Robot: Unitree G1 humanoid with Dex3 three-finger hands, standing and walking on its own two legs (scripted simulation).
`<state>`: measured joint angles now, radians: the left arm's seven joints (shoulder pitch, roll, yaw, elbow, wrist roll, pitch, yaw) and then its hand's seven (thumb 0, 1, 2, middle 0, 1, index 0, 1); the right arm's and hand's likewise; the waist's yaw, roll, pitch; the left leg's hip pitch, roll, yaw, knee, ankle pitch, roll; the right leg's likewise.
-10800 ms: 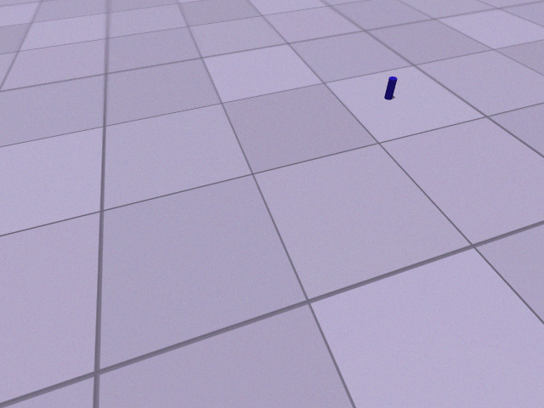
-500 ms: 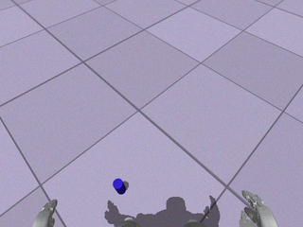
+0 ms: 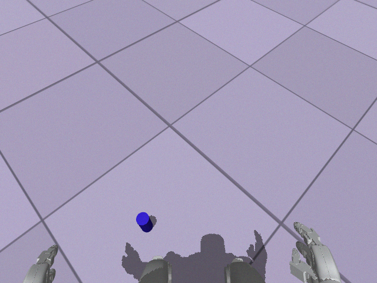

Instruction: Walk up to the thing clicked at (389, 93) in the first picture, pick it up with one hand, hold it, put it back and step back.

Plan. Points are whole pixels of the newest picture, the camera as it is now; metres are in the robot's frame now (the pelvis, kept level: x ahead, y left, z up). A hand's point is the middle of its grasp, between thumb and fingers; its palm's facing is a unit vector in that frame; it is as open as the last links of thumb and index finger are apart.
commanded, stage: go down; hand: left
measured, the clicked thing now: (145, 222) +0.39 +0.20 -0.61
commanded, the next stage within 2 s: approach in 1.84 s
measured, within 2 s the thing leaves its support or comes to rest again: neither
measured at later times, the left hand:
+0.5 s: hand (68, 245) +0.24 +0.34 -0.20, palm faces +0.15 -0.97 -0.20, open 17.2 cm
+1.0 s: hand (71, 232) +0.28 +0.36 -0.26, palm faces +0.12 -0.99 -0.11, open 17.4 cm
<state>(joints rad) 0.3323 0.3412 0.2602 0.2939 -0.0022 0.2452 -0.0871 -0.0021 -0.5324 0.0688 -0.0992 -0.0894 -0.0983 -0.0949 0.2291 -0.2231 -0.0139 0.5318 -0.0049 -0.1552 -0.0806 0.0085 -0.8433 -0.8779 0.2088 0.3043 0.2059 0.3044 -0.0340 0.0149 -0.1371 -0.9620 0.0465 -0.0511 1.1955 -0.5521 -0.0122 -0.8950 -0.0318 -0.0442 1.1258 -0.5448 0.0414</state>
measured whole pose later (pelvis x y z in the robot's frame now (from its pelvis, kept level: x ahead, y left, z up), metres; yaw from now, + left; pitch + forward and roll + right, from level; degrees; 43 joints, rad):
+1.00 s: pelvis -0.08 -0.01 -0.24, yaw -5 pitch +33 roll -6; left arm -0.40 0.74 0.75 0.97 -0.19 -0.35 -0.66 -0.01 -0.52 0.09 -0.02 -0.08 -0.04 -0.07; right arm 0.11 -0.34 0.06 0.68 -0.03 -0.19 -0.05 0.01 -0.89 -0.89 0.21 0.30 0.21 0.30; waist -0.05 -0.02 -0.15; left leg -1.96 0.04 -0.13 2.06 -0.69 -0.04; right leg -1.88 -0.01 -0.05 2.00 -0.69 0.03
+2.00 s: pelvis -0.09 +0.00 -0.31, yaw -6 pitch +31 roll -8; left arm -0.56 0.89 0.84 1.07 -0.21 -0.38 -0.75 -0.01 -0.58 0.04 -0.04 -0.08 -0.06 -0.07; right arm 0.10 -0.36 0.11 0.67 -0.04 -0.17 -0.01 0.00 -0.90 -0.90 0.21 0.30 0.21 0.30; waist -0.08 -0.03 -0.09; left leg -2.15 0.02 -0.16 2.28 -0.68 -0.03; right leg -2.05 0.00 -0.05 2.21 -0.69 0.05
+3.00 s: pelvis -0.10 +0.03 -0.40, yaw -15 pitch +11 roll -18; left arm -0.59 0.83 0.61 1.45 -0.12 -1.08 -0.24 -0.01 -0.60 0.07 -0.04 -0.11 -0.08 -0.09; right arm -0.16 -0.38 0.46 0.57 -0.35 -0.03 0.12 0.00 -0.91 -0.89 0.21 0.31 0.21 0.31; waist -0.21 -0.26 0.26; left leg -2.22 0.00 -0.38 2.69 -0.70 -0.01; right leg -2.04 0.09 -0.19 2.44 -0.65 0.05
